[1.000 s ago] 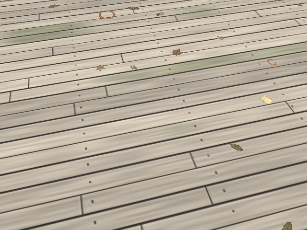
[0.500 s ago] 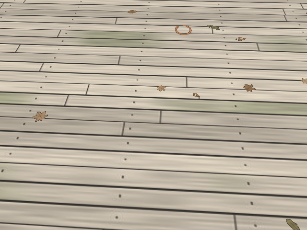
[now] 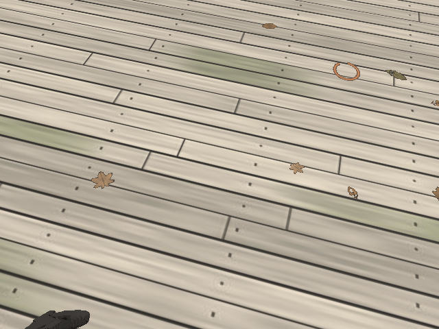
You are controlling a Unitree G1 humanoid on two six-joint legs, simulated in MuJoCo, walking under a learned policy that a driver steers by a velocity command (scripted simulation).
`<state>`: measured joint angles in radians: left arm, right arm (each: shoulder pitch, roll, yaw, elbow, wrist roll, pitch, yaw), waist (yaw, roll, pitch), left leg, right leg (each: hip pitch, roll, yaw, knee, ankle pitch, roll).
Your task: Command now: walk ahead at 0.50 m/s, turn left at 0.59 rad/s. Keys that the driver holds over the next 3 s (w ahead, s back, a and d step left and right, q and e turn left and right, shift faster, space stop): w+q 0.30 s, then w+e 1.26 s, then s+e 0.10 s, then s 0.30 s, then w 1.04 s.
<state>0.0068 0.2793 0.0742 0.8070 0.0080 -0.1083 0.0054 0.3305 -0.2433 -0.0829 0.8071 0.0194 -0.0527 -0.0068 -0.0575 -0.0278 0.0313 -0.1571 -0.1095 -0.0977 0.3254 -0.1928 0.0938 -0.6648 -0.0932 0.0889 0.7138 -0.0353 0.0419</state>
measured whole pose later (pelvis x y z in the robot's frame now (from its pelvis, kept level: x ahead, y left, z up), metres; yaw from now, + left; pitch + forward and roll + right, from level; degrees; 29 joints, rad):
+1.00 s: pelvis +0.51 +0.05 +0.00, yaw -3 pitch +1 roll +3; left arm 0.12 0.30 0.07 0.76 -0.02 -0.03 -0.03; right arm 0.33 -0.28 -0.09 0.85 -0.01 -0.09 -0.01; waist -0.07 -0.05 0.01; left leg -0.01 0.00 0.19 0.24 -0.24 0.00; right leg -0.70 -0.11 0.03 0.82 -0.04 0.00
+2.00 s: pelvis +0.91 -0.06 -0.01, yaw -32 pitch +0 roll +1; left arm 0.16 0.30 0.05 0.65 0.00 0.06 0.03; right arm 0.11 -0.28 -0.04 0.79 0.00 0.02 -0.02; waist -0.03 0.00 0.09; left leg -0.33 0.03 0.05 0.44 -0.11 0.01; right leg -0.44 -0.01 0.05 0.82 -0.36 0.07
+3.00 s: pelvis +1.22 -0.23 -0.03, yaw -32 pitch +3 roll +1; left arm 0.00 0.24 0.03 0.65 -0.02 -0.09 -0.05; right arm 0.44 -0.28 -0.04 0.96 0.02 -0.05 -0.01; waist -0.09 -0.02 0.03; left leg 0.14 -0.02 0.02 0.25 -0.42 0.02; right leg -0.55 -0.01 -0.03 0.49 0.00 -0.07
